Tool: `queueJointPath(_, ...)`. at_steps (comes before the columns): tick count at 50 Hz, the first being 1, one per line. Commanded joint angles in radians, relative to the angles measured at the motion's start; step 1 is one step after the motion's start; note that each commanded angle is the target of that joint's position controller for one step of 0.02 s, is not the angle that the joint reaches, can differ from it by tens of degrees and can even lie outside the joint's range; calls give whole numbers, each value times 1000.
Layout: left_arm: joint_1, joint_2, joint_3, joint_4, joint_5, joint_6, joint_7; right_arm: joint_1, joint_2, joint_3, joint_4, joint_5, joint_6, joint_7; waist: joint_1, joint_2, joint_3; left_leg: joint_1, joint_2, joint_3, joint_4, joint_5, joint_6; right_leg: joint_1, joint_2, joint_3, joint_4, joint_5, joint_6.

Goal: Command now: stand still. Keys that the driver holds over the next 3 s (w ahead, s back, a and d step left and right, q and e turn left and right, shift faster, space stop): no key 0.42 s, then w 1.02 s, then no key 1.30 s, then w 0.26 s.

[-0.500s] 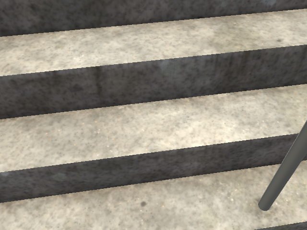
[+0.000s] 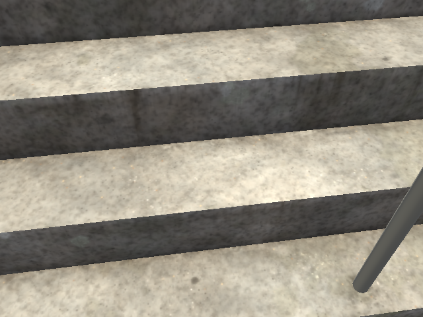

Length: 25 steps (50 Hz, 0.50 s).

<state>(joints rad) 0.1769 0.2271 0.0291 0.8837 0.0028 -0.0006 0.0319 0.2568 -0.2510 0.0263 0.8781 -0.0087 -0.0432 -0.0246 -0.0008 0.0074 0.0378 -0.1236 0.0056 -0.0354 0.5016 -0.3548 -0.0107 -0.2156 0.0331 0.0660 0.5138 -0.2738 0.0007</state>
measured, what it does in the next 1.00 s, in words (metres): lifts its left foot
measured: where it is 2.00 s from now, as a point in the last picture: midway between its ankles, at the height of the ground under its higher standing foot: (222, 307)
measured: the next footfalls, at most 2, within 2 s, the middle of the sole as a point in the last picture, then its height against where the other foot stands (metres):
left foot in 1.10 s outside the picture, level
right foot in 1.60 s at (271, 289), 0.20 m higher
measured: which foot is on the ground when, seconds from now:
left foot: down 0.00-0.70, up 0.72-1.00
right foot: down 0.00-1.00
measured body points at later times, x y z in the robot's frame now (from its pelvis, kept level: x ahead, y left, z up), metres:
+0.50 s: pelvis -0.01 +0.01 +0.00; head -0.01 +0.02 +0.45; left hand +0.04 +0.27 -0.15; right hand +0.02 -0.24 -0.14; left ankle -0.05 +0.13 -0.74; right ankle +0.00 -0.12 -0.74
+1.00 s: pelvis +0.10 -0.01 +0.01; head +0.11 -0.01 +0.46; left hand +0.05 +0.25 -0.13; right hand +0.27 -0.24 -0.10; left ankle +0.17 +0.12 -0.70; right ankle +0.01 -0.10 -0.74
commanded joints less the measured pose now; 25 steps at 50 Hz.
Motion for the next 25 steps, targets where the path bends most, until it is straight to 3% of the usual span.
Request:
queueJointPath(1,-8,110,26,-22,-1,-7,6,27,-104,-23,-22,0,-13,-2,2,-8,-27,-95,13,-13,-89,219,0,92,-43,41,-57,298,-30)
queueJointPath(21,-1,104,24,131,-1,-2,16,63,-80,-22,79,2,-14,-4,5,-3,1,-108,9,-16,-140,189,22,68,-39,29,-100,202,-7)
queueJointPath(23,17,80,17,153,2,0,18,80,-60,-17,100,-1,-11,-7,6,1,-9,-111,-7,-10,-172,18,25,75,-19,8,-108,74,-3)
queueJointPath(25,10,84,19,157,-2,-3,22,64,-98,-31,97,7,-7,-14,4,43,33,-141,6,-52,-208,-174,56,18,21,-33,-53,-80,-4)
